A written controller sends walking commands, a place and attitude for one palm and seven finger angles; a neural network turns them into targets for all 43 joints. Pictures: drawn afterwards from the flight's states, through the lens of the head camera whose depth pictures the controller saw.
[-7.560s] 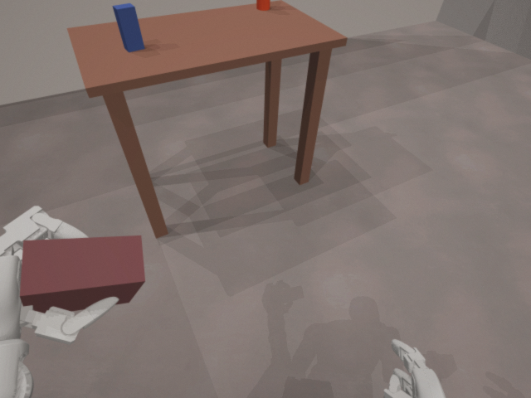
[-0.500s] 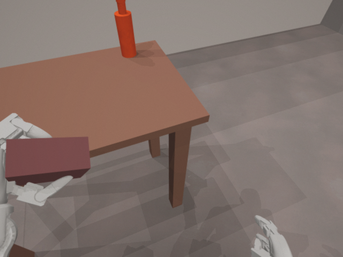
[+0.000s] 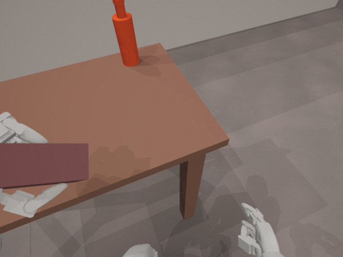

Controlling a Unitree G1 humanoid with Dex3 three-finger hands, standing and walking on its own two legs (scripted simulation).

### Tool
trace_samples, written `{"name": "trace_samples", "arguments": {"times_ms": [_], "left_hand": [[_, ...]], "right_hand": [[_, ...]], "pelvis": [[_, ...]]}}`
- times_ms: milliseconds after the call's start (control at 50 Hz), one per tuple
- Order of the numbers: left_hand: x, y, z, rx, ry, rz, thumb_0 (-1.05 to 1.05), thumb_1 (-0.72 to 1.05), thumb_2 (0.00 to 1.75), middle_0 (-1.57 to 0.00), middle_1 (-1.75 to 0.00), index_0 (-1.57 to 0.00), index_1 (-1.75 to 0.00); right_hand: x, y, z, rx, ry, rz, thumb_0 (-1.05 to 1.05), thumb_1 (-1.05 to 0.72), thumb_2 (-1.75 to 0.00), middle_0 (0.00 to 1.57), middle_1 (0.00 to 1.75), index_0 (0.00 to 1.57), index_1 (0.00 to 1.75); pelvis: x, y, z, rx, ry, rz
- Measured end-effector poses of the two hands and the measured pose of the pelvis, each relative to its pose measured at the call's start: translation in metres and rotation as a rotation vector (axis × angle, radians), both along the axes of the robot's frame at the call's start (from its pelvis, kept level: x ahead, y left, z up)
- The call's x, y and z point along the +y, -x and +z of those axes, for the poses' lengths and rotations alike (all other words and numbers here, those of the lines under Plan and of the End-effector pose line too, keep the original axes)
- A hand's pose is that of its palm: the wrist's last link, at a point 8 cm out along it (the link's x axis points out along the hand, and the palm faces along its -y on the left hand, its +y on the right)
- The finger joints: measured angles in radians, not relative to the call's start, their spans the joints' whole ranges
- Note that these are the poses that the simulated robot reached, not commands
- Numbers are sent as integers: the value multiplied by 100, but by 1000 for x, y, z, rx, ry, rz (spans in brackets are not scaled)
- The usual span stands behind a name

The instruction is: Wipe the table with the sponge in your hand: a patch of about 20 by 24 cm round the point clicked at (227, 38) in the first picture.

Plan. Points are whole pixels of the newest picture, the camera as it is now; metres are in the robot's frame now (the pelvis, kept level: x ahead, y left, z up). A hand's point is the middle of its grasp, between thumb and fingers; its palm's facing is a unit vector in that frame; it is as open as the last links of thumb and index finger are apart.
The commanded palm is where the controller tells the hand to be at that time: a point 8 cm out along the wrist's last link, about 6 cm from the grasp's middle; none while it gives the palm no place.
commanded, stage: shuffle to correct the standing spot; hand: left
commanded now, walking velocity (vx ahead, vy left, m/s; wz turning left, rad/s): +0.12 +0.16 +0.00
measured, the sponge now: (55, 166) +0.23 +0.19 +0.19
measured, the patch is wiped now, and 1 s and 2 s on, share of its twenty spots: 0.00 0.00 0.00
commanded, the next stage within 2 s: come to a stop and stand still in 0.10 s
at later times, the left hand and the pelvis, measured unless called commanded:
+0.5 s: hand out of the picture +0.30 +0.29 +0.23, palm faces +0.36 -0.81 -0.45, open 9.8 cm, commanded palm +0.25 +0.34 +0.20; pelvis +0.08 +0.06 +0.02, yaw -2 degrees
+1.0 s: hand out of the picture +0.35 +0.32 +0.23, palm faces +0.45 -0.79 -0.42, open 9.8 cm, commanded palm +0.25 +0.32 +0.20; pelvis +0.08 +0.05 +0.02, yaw -3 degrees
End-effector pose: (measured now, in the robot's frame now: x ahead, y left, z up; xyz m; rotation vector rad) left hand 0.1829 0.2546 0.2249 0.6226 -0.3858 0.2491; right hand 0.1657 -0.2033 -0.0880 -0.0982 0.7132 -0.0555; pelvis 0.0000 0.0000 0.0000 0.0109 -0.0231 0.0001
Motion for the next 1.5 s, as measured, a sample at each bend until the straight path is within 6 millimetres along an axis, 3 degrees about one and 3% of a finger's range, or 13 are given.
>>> {"name": "trace_samples", "arguments": {"times_ms": [200,300,460,560,780,840,920,980,1100,1200,1320,1420,1500], "left_hand": [[78,-38,-31,127,101,228,0,-47,101,-78,-135,-76,-136],[83,-75,-50,75,207,137,0,-47,101,-78,-135,-76,-136],[76,-86,5,-58,89,-22,0,-47,101,-78,-135,-76,-136],[84,-78,16,-15,40,54,0,-47,101,-78,-135,-76,-136],[66,-82,-50,202,313,172,0,-47,101,-78,-135,-76,-136],[61,-94,-35,142,244,103,0,-47,101,-78,-135,-76,-136],[97,-122,18,-99,56,89,0,-47,101,-79,-135,-77,-136],[108,-125,25,-133,64,91,0,-47,101,-79,-135,-77,-136],[80,-105,-29,161,127,-43,0,-47,101,-79,-135,-77,-136],[102,-100,-60,249,166,10,0,-47,101,-79,-134,-77,-135],[130,-116,-32,49,180,93,0,-47,101,-79,-134,-77,-135],[118,-126,-6,-74,170,4,0,-47,101,-79,-134,-77,-135],[114,-132,-14,-1,143,-44,0,-47,102,-79,-134,-77,-135]], "right_hand": [[-13,-34,10,131,130,-15,2,-91,-90,21,30,20,30],[2,-73,20,32,193,-58,2,-91,-90,20,30,20,30],[61,-105,57,-106,106,-15,1,-91,-90,20,30,20,30],[60,-98,48,-94,69,-24,1,-90,-90,21,30,17,29],[19,-65,29,50,143,-53,2,-91,-90,21,30,20,30],[10,-60,35,56,174,-72,2,-91,-90,21,30,20,30],[4,-52,34,97,197,-34,2,-91,-90,21,30,20,30],[2,-47,37,77,169,-62,2,-91,-90,21,30,20,30],[18,-43,33,68,136,-114,2,-91,-90,20,30,20,30],[49,-59,34,91,150,-40,2,-91,-90,20,30,20,30],[81,-100,43,14,146,75,2,-91,-90,21,30,21,30],[79,-97,44,16,147,47,1,-91,-90,21,30,22,32],[79,-97,45,4,131,1,1,-91,-90,21,30,22,31]], "pelvis": [[31,-53,18,10,-20,-4],[58,-66,2,-24,-17,-12],[61,-77,17,-15,6,-30],[59,-85,21,-3,11,-38],[46,-85,24,-7,33,-40],[42,-84,24,-4,35,-31],[37,-72,20,12,40,-20],[47,-74,21,23,35,-45],[72,-91,24,18,21,-65],[76,-99,23,14,18,-40],[84,-105,22,6,28,-18],[94,-112,22,8,32,-28],[99,-114,22,15,31,-32]]}}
